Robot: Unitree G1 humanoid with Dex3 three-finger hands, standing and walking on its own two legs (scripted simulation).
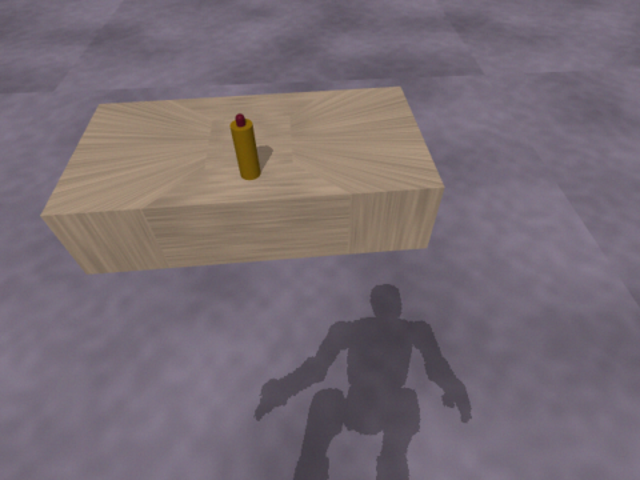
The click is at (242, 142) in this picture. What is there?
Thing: necked bottle
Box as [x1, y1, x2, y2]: [230, 114, 260, 179]
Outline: 237,114 235,117 236,119 230,124 239,169 241,176 243,178 253,179 257,177 260,172 251,121 245,119 241,114
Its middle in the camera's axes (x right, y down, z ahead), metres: -0.26 -0.36 +1.36
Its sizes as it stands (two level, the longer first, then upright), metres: 0.073 0.073 0.241
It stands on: a support 0.33 m high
